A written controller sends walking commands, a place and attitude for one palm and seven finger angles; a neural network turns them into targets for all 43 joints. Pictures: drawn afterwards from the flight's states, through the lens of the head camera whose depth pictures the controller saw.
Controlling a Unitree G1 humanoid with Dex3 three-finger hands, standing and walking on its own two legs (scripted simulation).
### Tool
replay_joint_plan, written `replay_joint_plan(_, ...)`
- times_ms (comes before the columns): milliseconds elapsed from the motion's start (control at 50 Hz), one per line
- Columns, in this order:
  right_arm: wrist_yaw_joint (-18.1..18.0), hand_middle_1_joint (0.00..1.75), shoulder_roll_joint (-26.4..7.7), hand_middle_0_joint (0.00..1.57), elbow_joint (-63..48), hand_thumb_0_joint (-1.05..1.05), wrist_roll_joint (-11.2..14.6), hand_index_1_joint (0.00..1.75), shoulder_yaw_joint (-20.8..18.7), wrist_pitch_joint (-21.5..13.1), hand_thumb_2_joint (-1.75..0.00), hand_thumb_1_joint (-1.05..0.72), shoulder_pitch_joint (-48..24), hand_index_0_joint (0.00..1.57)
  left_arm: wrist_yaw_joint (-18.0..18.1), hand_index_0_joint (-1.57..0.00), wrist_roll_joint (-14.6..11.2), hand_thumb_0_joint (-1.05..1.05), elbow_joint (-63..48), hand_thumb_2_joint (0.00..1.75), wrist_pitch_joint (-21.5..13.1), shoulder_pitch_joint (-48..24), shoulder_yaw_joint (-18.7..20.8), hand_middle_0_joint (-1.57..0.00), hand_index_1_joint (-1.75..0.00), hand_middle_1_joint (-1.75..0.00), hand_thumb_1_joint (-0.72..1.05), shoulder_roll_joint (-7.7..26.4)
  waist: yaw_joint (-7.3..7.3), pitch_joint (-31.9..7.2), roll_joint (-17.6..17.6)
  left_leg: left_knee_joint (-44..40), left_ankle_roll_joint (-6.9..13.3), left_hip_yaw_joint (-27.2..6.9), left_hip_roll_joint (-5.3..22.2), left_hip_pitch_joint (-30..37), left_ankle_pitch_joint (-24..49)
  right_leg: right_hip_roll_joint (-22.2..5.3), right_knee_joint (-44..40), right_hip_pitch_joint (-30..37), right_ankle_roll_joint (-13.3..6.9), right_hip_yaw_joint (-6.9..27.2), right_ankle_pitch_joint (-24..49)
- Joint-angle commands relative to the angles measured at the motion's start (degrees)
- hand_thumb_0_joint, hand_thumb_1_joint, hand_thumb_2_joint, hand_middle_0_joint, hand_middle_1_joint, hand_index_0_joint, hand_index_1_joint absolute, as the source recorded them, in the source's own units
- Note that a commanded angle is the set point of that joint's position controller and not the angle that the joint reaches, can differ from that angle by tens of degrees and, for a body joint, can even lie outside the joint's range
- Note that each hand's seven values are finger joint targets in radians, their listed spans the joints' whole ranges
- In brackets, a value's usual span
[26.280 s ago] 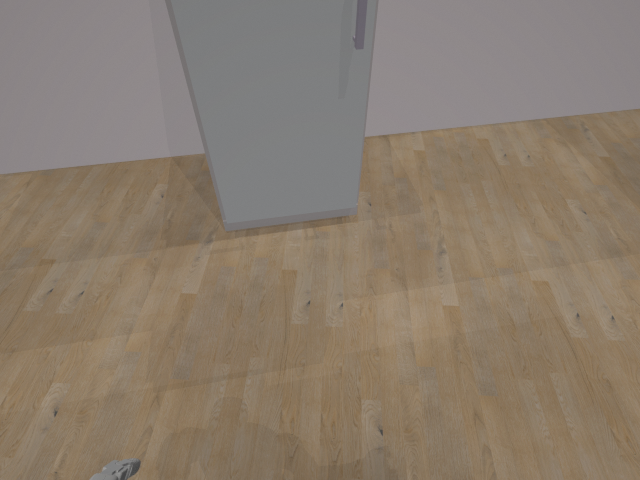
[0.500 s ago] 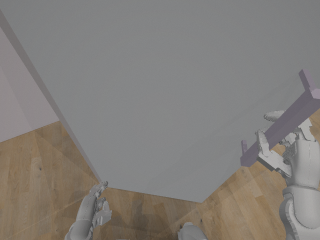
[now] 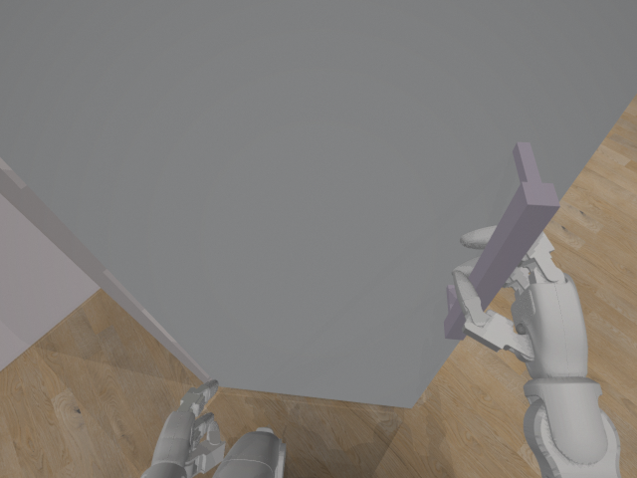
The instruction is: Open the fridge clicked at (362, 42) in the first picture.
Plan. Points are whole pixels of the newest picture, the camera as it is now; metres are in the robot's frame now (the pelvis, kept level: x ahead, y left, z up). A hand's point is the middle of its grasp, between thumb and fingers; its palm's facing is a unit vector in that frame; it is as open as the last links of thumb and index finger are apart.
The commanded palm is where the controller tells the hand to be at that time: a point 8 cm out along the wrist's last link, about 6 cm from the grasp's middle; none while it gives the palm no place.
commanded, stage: walk backward, drawing the door open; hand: right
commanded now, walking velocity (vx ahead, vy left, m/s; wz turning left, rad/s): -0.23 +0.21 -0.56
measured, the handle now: (481, 261) +0.32 -0.14 +0.13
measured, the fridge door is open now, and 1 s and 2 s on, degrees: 59 65 68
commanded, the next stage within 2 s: stop walking and hold the door back in 0.14 s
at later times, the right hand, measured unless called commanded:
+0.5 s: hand (438, 420) +0.17 -0.08 +0.13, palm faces +0.37 +0.92 -0.14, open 5.8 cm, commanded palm +0.16 -0.14 +0.12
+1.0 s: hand (457, 339) +0.23 -0.11 +0.13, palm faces +0.37 +0.91 -0.18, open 5.5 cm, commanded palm +0.17 -0.15 +0.12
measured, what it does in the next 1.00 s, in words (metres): steps to the left, turning right: left foot, then right foot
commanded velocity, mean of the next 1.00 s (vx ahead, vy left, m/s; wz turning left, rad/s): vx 0.11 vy -0.02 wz -0.15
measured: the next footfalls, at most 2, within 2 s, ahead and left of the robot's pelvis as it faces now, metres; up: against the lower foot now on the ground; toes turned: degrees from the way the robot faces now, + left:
left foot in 0.14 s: +0.04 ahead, +0.22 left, +0.00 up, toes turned -4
right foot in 0.54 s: -0.14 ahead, +0.03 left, +0.00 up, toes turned -21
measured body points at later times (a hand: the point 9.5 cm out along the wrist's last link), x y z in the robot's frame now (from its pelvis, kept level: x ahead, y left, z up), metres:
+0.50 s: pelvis -0.10 +0.14 -0.01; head -0.08 +0.12 +0.44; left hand +0.16 +0.33 -0.09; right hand +0.14 -0.13 +0.14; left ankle +0.00 +0.22 -0.75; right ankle -0.17 +0.05 -0.73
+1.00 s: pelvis -0.14 +0.15 -0.02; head -0.09 +0.16 +0.43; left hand +0.03 +0.36 -0.15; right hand +0.21 -0.15 +0.15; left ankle -0.08 +0.27 -0.75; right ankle -0.16 +0.03 -0.71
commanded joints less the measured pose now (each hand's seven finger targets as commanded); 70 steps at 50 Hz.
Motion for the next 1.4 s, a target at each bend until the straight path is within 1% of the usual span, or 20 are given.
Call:
replay_joint_plan(0, -2.2, 1.40, -2.0, 0.45, -16.8, 0.00, 1.4, 1.40, -5.5, -5.2, -0.90, -0.90, -8.9, 0.45, 0.5, -0.20, -1.1, 0.00, -7.5, 0.90, -2.7, -3.1, 4.3, -0.20, -0.30, -0.30, 0.90, 11.1, 0.98, -15.3, -17.5, -9.5, -0.8, 2.4, -2.2, 9.1, -0.6, -6.9, -6.5, 4.1, -9.6, 5.8, 10.8)
replay_joint_plan(100, -3.4, 1.40, -6.8, 0.45, -17.1, 0.00, 1.8, 1.40, -11.0, -5.9, -0.90, -0.90, -7.3, 0.45, 0.4, -0.20, -1.5, 0.00, -7.5, 0.90, -2.9, -5.3, 3.8, -0.20, -0.30, -0.30, 0.90, 8.8, -0.52, -16.6, -6.0, -37.8, -0.9, 3.1, -1.2, 23.2, 11.1, 1.9, 6.3, -2.9, -5.4, 2.5, -4.9)
replay_joint_plan(140, -3.6, 1.40, -11.9, 0.45, -20.2, 0.00, 1.5, 1.40, -15.0, -5.5, -0.90, -0.90, -7.9, 0.45, 0.8, -0.20, -1.5, 0.00, -8.7, 0.90, -1.5, -9.0, 2.9, -0.20, -0.30, -0.30, 0.90, 6.0, -1.79, -17.1, 18.1, -40.9, 7.2, -10.7, 17.8, 19.3, 18.9, 10.7, 36.2, -14.0, -1.8, -6.7, -25.1)
replay_joint_plan(180, -3.0, 1.40, -9.9, 0.45, -15.7, 0.00, 1.7, 1.40, -15.6, -4.9, -0.90, -0.90, -5.7, 0.45, 1.8, -0.20, -0.8, 0.00, -7.0, 0.90, -1.0, -8.3, 4.4, -0.20, -0.30, -0.30, 0.90, 7.9, -1.80, -18.6, 18.7, -39.3, 11.5, -10.8, 21.0, 17.1, 14.2, 7.8, 54.2, -16.2, -2.3, -2.3, -26.3)
replay_joint_plan(220, -2.0, 1.40, -6.2, 0.45, -15.2, 0.00, 1.8, 1.40, -13.0, -4.9, -0.90, -0.90, -4.2, 0.45, 2.0, -0.20, -0.4, 0.00, -7.4, 0.90, -0.2, -9.1, 3.8, -0.20, -0.30, -0.30, 0.90, 6.7, -1.28, -16.5, 13.2, -33.3, 13.1, -1.8, 16.6, 24.7, 27.9, 6.1, 52.2, -20.1, -0.5, -6.2, -23.1)
replay_joint_plan(300, -5.2, 1.40, -7.5, 0.45, 0.9, 0.00, 2.3, 1.40, -14.7, -4.3, -0.90, -0.90, -18.0, 0.45, 3.3, -0.20, -1.1, 0.00, -6.8, 0.90, 1.7, -8.0, 2.8, -0.20, -0.30, -0.30, 0.90, 9.2, -1.01, -18.9, 9.8, -33.6, 11.0, -6.0, 20.4, 28.1, 34.4, 6.4, 39.3, -16.2, -1.7, -4.9, -19.5)
replay_joint_plan(400, -5.9, 1.40, -5.0, 0.45, 8.5, 0.00, 2.0, 1.40, -6.7, -5.1, -0.90, -0.90, -37.2, 0.45, 3.4, -0.20, -1.5, 0.00, -8.0, 0.90, 3.0, -6.4, 2.5, -0.20, -0.30, -0.30, 0.90, 11.7, -2.75, -17.4, 11.5, -39.7, 10.8, -12.4, 22.1, 26.8, 15.7, 7.7, 17.3, -7.3, -4.6, -7.0, -20.9)
replay_joint_plan(480, -5.6, 1.40, -5.9, 0.45, 17.8, 0.00, 1.8, 1.40, -5.2, -5.8, -0.90, -0.90, -48.7, 0.45, 2.3, -0.20, -1.5, 0.00, -6.7, 0.90, 4.8, -3.5, 2.1, -0.20, -0.30, -0.30, 0.90, 12.3, -0.91, -18.8, 7.0, -37.4, 6.4, -7.5, 17.0, 20.6, -1.9, 8.0, -4.2, 5.4, -6.6, -9.0, -14.4)
replay_joint_plan(540, -5.2, 1.40, -2.6, 0.45, 23.6, 0.00, 2.4, 1.40, -1.6, -5.5, -0.90, -0.90, -60.9, 0.45, 2.0, -0.20, -1.8, 0.00, -6.6, 0.90, 4.8, -5.3, 2.0, -0.20, -0.30, -0.30, 0.90, 14.0, -0.35, -14.2, -21.8, -5.0, 1.7, 7.3, -0.1, 3.5, -7.2, -12.0, -12.5, 6.0, -17.1, 14.0, -23.7)
replay_joint_plan(600, -4.9, 1.40, -7.1, 0.45, 31.1, 0.00, 1.9, 1.40, -5.1, -5.2, -0.90, -0.90, -71.4, 0.45, 1.7, -0.20, -3.6, 0.00, -4.8, 0.90, 4.7, -4.1, 2.4, -0.20, -0.30, -0.30, 0.90, 13.5, 0.04, -13.0, -8.7, 4.1, 2.6, -1.0, 2.4, -2.2, -3.8, -13.6, -9.7, 4.1, -19.2, 17.5, -23.0)
replay_joint_plan(640, -3.5, 1.40, -1.5, 0.45, 39.4, 0.00, 2.4, 1.40, -1.2, -3.6, -0.90, -0.90, -71.1, 0.45, 1.7, -0.20, -3.9, 0.00, -4.7, 0.90, 4.9, -3.0, 2.3, -0.20, -0.30, -0.30, 0.90, 13.7, -1.10, -12.2, -2.9, -4.3, 2.5, 1.7, 2.1, 1.8, -1.7, -9.4, -6.0, 4.3, -15.7, 7.4, -14.6)
replay_joint_plan(760, -2.4, 1.40, -5.5, 0.45, 49.7, 0.00, 3.2, 1.40, -4.6, -4.0, -0.90, -0.90, -80.0, 0.45, 2.7, -0.20, -3.5, 0.00, -2.1, 0.90, 4.1, -1.9, 1.6, -0.20, -0.30, -0.30, 0.90, 13.8, -1.62, -18.4, -5.5, -27.5, 3.1, 4.5, -0.1, 22.9, -0.3, -5.0, 4.0, -0.5, -11.0, 1.0, -11.3)
replay_joint_plan(820, -2.5, 1.40, -12.2, 0.45, 50.9, 0.00, 2.5, 1.40, -10.3, -4.4, -0.90, -0.90, -76.5, 0.45, 3.1, -0.20, -3.3, 0.00, -3.1, 0.90, 4.3, -2.3, 2.5, -0.20, -0.30, -0.30, 0.90, 12.4, -2.64, -18.5, 17.0, -40.2, 14.4, -28.5, 22.4, 37.9, 4.5, 6.4, 33.7, -22.5, -4.0, -6.3, -21.7)
replay_joint_plan(860, -1.9, 1.40, -11.4, 0.45, 50.3, 0.00, 2.5, 1.40, -11.2, -4.5, -0.90, -0.90, -74.2, 0.45, 2.5, -0.20, -3.4, 0.00, -2.3, 0.90, 3.4, -1.9, 3.2, -0.20, -0.30, -0.30, 0.90, 13.0, -2.19, -19.3, 12.9, -37.4, 14.9, -23.7, 22.3, 34.9, 7.1, 3.9, 39.2, -21.3, -3.5, -0.5, -19.8)
replay_joint_plan(940, -2.1, 1.40, -13.8, 0.45, 48.3, 0.00, 2.9, 1.40, -15.9, -6.8, -0.90, -0.90, -68.3, 0.45, 2.9, -0.20, -2.9, 0.00, -2.6, 0.90, 3.3, -2.3, 1.8, -0.20, -0.30, -0.30, 0.90, 12.6, -1.86, -20.0, 14.4, -32.2, 12.2, -7.7, 16.3, 33.1, 23.5, 3.7, 26.5, -14.5, -3.2, -5.6, -14.8)
replay_joint_plan(1040, -2.1, 1.40, -12.3, 0.45, 33.7, 0.00, 3.5, 1.40, -16.8, -8.8, -0.90, -0.90, -56.2, 0.45, 2.5, -0.20, -2.1, 0.00, -5.2, 0.90, 3.3, -3.3, 2.5, -0.20, -0.30, -0.30, 0.90, 12.0, -0.70, -21.6, 9.2, -26.9, 7.7, -0.7, 10.7, 26.9, 23.3, 6.6, 2.7, 3.0, -2.9, -11.5, 1.9)
replay_joint_plan(1100, -1.1, 1.40, -5.8, 0.45, 24.2, 0.00, 3.9, 1.40, -11.4, -9.9, -0.90, -0.90, -54.3, 0.45, 1.4, -0.20, -2.8, 0.00, -8.0, 0.90, 3.2, -5.0, 3.6, -0.20, -0.30, -0.30, 0.90, 14.1, -0.89, -23.2, -8.5, -19.1, 2.8, 4.2, 1.0, 17.2, 9.2, -6.5, 2.1, 10.5, -8.6, 3.1, 20.1)
replay_joint_plan(1160, -0.7, 1.40, -4.0, 0.45, 20.9, 0.00, 2.8, 1.40, -9.4, -9.8, -0.90, -0.90, -49.9, 0.45, 0.1, -0.20, -2.4, 0.00, -8.2, 0.90, 2.9, -5.2, 3.0, -0.20, -0.30, -0.30, 0.90, 13.0, -0.75, -18.7, -12.4, -21.1, 2.8, 3.8, -0.7, 18.5, -1.3, -8.6, 0.6, 3.8, -10.9, 3.6, 18.1)
replay_joint_plan(1240, -0.9, 1.40, -2.3, 0.45, 13.2, 0.00, 2.3, 1.40, -5.8, -9.8, -0.90, -0.90, -46.4, 0.45, 0.1, -0.20, -2.8, 0.00, -8.9, 0.90, 2.4, -4.0, 3.1, -0.20, -0.30, -0.30, 0.90, 12.0, 0.06, -26.7, -3.2, -26.6, 4.0, 0.1, 4.0, 24.8, 30.1, -1.8, 10.1, 8.8, -4.7, -6.1, 24.7)
replay_joint_plan(1380, -1.9, 1.40, -2.8, 0.45, 19.7, 0.00, 2.7, 1.40, -4.3, -7.3, -0.90, -0.90, -50.9, 0.45, 1.4, -0.20, -2.5, 0.00, -6.4, 0.90, 3.7, -4.0, 2.3, -0.20, -0.30, -0.30, 0.90, 11.6, 0.01, -23.8, -1.6, -27.0, 2.8, 0.3, 2.5, 18.4, 25.4, -2.3, 7.4, 9.9, -4.9, -7.0, 17.1)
